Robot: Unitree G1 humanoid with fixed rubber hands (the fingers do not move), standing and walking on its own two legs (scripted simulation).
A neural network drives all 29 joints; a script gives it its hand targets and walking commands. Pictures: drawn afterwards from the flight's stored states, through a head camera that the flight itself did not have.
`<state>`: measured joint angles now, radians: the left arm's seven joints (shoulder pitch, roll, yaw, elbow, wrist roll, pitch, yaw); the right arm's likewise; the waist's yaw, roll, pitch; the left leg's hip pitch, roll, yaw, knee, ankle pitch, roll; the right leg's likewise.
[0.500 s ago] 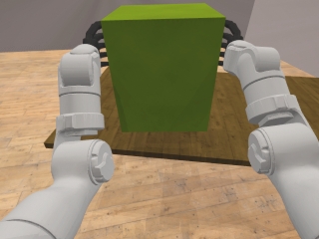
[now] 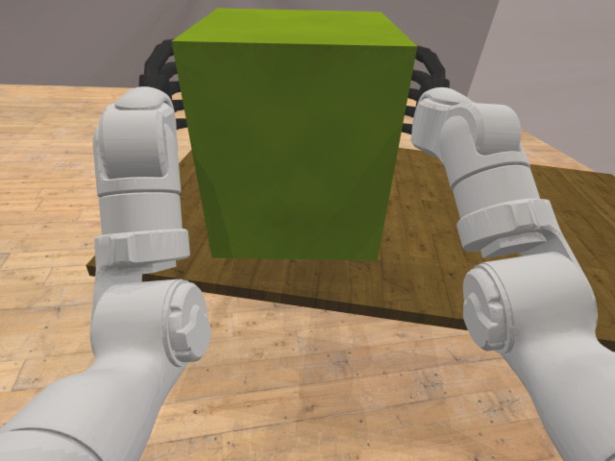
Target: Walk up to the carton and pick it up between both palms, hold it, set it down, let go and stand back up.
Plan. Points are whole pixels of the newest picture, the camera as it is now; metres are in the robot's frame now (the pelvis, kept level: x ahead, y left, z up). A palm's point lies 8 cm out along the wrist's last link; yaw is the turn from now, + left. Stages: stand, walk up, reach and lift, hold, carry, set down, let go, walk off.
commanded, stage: hold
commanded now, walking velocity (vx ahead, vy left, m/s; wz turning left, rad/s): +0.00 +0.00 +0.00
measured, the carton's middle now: (297, 134) +0.40 +0.03 +0.29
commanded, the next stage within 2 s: none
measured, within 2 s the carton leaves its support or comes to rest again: neither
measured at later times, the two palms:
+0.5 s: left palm (224, 94) +0.37 +0.11 +0.35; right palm (488, 121) +0.36 -0.19 +0.34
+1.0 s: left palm (150, 100) +0.35 +0.19 +0.34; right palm (430, 101) +0.35 -0.12 +0.36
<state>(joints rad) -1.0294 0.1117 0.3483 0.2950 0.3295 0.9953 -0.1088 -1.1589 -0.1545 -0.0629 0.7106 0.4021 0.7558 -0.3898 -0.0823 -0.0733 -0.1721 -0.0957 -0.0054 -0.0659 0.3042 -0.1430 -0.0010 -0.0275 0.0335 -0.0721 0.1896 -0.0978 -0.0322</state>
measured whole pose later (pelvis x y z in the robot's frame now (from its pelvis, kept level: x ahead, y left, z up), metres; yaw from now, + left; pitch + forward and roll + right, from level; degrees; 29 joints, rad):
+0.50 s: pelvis -0.01 -0.01 +0.00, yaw -2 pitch -2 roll +0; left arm -1.12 0.08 0.40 0.51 0.32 0.89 -0.11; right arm -1.21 -0.23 -0.03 0.84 0.39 0.71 -0.33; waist -0.08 0.00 -0.19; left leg -0.11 0.01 -0.04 0.27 -0.12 -0.02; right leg -0.08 0.05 -0.05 0.22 -0.10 -0.05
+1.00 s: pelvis +0.00 +0.00 +0.00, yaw +0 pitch -4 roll -1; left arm -1.06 0.12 0.37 0.31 0.34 1.00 -0.12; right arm -1.18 -0.14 -0.09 0.71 0.39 0.76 -0.40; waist -0.10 -0.09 -0.18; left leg -0.10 -0.01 -0.07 0.30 -0.13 0.00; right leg -0.03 0.03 -0.07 0.18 -0.09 -0.03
